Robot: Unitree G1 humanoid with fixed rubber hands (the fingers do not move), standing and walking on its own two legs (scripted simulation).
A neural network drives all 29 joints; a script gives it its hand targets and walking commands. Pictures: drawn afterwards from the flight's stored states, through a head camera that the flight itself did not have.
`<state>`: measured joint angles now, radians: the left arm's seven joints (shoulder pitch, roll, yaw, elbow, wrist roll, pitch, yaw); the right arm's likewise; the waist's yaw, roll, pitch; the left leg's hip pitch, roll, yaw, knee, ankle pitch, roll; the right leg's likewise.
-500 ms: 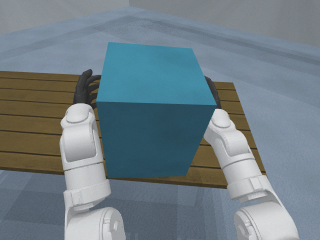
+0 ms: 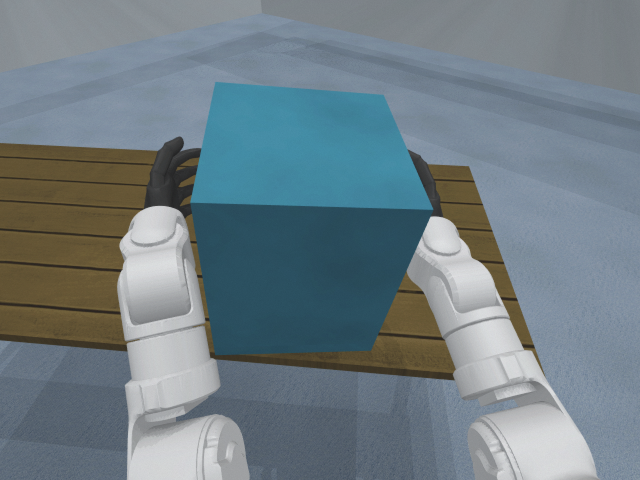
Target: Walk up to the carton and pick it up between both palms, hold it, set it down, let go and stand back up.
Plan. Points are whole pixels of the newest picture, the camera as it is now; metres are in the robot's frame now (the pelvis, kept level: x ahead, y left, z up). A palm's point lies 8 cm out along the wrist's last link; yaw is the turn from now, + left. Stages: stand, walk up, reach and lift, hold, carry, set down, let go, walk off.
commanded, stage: hold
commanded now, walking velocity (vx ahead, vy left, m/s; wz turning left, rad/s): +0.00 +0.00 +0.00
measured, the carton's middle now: (298, 226) +0.38 +0.01 +0.17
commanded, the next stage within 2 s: none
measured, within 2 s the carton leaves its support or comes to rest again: neither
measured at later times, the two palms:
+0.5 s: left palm (165, 209) +0.36 +0.15 +0.23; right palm (422, 217) +0.36 -0.14 +0.19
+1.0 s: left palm (165, 211) +0.36 +0.15 +0.23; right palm (423, 217) +0.35 -0.14 +0.19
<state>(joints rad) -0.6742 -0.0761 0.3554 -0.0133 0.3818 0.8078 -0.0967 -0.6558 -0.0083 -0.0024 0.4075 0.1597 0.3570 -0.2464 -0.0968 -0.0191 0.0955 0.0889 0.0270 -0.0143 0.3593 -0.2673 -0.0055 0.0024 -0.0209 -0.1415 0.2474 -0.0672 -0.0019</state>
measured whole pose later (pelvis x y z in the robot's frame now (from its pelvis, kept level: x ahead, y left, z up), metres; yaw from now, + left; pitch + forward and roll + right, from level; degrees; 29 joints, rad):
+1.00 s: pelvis -0.01 +0.00 +0.00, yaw +0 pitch -10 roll -1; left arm -0.71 -0.06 0.37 0.04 0.37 0.80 -0.09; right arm -0.69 0.00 -0.02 0.44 0.14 0.36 -0.24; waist -0.09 -0.02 0.09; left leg 0.07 0.02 -0.01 0.36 -0.25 -0.01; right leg -0.02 -0.03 -0.14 0.26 -0.06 -0.01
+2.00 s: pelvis -0.01 +0.00 +0.00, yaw +0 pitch -11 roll -1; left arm -0.69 -0.07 0.36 0.00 0.38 0.80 -0.09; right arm -0.66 -0.01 0.00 0.42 0.16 0.35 -0.25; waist -0.09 -0.02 0.09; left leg 0.09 0.03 -0.01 0.36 -0.26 -0.01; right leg 0.00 -0.02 -0.13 0.25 -0.06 0.00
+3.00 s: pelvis +0.00 +0.00 +0.00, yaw +0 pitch -10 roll -1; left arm -0.68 -0.07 0.36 0.00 0.37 0.80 -0.10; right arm -0.66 0.00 -0.01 0.41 0.16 0.36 -0.25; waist -0.09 -0.02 0.10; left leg 0.09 0.03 -0.01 0.36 -0.26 -0.01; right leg 0.00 -0.02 -0.14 0.25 -0.07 0.00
